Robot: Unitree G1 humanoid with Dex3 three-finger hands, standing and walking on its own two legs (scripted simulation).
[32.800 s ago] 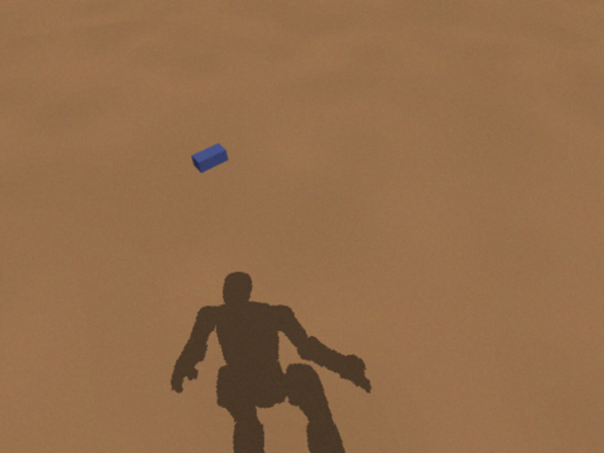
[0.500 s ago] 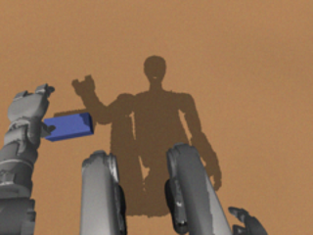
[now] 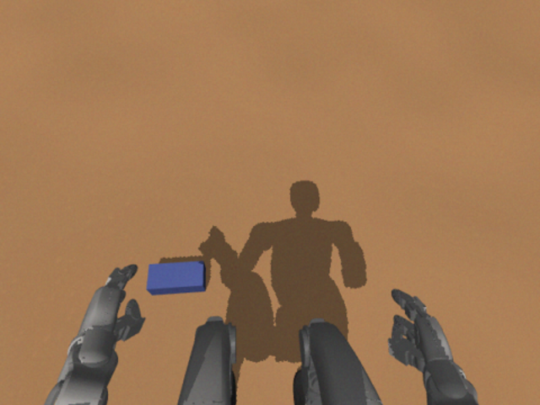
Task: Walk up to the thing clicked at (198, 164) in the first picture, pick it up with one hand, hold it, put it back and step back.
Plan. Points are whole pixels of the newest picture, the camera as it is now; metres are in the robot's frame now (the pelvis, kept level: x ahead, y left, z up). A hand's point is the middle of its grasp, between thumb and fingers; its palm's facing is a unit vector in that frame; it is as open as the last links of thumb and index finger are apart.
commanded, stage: home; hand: left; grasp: from above
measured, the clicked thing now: (177, 278) +0.47 +0.26 -0.56
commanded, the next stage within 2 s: none
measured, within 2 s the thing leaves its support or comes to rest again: neither
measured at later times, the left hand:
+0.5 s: hand (119, 324) +0.22 +0.18 +0.08, palm faces +0.09 -0.97 -0.21, open 7.4 cm
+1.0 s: hand (121, 334) +0.21 +0.18 +0.08, palm faces +0.09 -0.98 -0.20, open 7.4 cm
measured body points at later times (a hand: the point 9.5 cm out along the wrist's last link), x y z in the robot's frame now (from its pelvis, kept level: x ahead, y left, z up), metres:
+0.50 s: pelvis +0.07 +0.00 +0.12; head +0.08 +0.00 +0.57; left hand +0.21 +0.23 +0.10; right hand +0.22 -0.25 +0.05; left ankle +0.08 +0.11 -0.56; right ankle +0.06 -0.13 -0.56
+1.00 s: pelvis +0.06 -0.01 +0.12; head +0.07 +0.00 +0.57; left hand +0.20 +0.23 +0.09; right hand +0.23 -0.24 +0.06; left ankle +0.08 +0.11 -0.56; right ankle +0.06 -0.13 -0.56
